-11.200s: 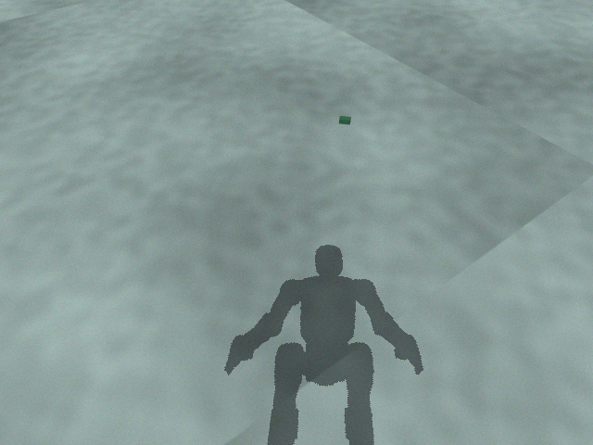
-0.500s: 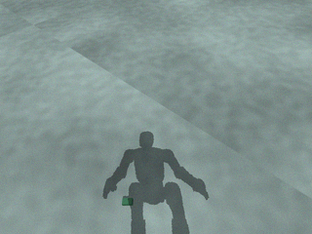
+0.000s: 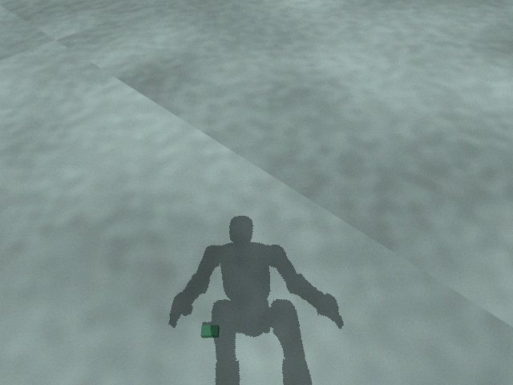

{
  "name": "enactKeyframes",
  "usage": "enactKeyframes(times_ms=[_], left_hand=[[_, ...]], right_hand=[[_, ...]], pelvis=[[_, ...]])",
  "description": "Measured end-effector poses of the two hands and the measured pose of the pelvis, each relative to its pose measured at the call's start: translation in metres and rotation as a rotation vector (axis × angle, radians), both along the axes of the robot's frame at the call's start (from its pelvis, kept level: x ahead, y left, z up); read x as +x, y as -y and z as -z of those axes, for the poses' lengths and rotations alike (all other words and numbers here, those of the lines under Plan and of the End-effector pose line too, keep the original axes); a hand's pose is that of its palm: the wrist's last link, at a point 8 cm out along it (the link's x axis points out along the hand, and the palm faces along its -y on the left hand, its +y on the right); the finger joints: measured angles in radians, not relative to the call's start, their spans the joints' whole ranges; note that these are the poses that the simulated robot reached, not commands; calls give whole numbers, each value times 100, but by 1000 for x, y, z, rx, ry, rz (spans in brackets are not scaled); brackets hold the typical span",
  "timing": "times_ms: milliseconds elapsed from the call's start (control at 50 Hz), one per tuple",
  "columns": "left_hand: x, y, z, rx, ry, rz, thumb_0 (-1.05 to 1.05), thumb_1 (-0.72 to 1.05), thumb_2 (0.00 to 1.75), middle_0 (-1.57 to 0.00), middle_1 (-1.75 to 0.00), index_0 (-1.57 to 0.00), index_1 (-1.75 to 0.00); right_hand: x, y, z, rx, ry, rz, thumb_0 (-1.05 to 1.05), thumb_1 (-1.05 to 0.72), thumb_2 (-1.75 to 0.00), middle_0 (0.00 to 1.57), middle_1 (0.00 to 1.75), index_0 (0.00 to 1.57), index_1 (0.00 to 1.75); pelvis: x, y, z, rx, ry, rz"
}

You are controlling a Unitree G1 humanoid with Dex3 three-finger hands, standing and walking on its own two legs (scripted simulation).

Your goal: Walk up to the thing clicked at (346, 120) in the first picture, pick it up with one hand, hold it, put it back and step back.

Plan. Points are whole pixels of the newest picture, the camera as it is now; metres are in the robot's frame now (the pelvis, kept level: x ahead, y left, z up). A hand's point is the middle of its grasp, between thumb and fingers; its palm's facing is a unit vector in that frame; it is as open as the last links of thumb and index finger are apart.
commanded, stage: stand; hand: left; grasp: from above
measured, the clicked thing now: (210, 331) +0.42 +0.23 -0.77
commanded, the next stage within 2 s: rise first in 0.78 s
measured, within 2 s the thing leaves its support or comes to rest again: neither
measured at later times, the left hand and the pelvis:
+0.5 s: hand out of the picture +0.07 +0.25 -0.16, palm faces -0.03 -0.94 -0.35, open 7.4 cm; pelvis +0.00 +0.00 +0.00, yaw +0 degrees
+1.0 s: hand out of the picture +0.11 +0.25 -0.16, palm faces +0.04 -0.94 -0.33, open 7.6 cm; pelvis -0.01 +0.00 -0.01, yaw +1 degrees
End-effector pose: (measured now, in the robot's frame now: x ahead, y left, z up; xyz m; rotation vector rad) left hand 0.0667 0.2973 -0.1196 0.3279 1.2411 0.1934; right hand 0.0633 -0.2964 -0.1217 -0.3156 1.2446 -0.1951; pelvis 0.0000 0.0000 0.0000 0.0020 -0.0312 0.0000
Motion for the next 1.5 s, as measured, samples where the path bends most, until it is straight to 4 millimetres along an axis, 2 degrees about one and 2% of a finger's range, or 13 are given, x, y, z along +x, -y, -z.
enactKeyframes(times_ms=[900, 940, 1060, 1140, 1220, 1320, 1400, 1500], left_hand=[[-1, -3, 0, 2, 6, -3, 0, 90, 90, -20, -30, -20, -30], [7, -1, -1, -1, 54, -24, 1, 88, 90, -21, -31, -21, -31], [51, 1, 8, -16, 117, -4, 1, 69, 88, -25, -47, -24, -47], [68, -2, 12, 8, 140, 46, 0, 46, 84, -27, -61, -27, -60], [67, -4, 14, 38, 115, 73, 0, 20, 81, -29, -69, -29, -69], [61, -7, 30, 59, 87, 86, 0, -7, 78, -33, -75, -32, -75], [57, -8, 44, 70, 106, 110, 0, -19, 77, -35, -76, -34, -76], [51, -8, 58, 95, 115, 155, 0, -25, 76, -38, -74, -37, -76]], right_hand=[[0, -2, -1, -1, 10, 1, 0, -91, -90, 20, 30, 20, 30], [4, -5, -2, 0, 58, 9, 0, -91, -90, 20, 30, 20, 30], [10, -25, 3, 31, 143, -3, 0, -91, -90, 20, 30, 20, 30], [7, -37, 8, 55, 169, 17, 0, -90, -90, 20, 30, 20, 30], [6, -45, 11, 73, 189, 33, 0, -90, -89, 20, 30, 20, 30], [16, -49, 19, 68, 239, 10, 0, -90, -89, 21, 30, 20, 30], [30, -50, 29, 52, 283, -16, 1, -90, -89, 21, 30, 20, 30], [50, -53, 40, 41, 338, -47, 1, -91, -90, 20, 30, 20, 30]], pelvis=[[-1, -2, 0, 1, 5, 0], [-4, -2, 2, 0, -15, -9], [-18, 0, 11, -3, -97, -18], [-20, -2, 19, -2, -138, -11], [-17, -5, 24, -5, -161, -9], [-18, -9, 38, -10, -205, -9], [-20, -12, 54, -15, -242, -11], [-22, -14, 72, -23, -281, -14]])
